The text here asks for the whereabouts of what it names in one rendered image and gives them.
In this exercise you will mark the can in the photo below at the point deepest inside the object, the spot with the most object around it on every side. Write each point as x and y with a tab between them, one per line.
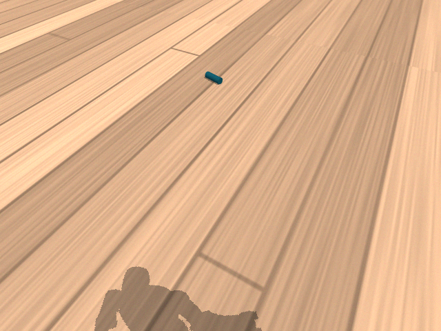
213	77

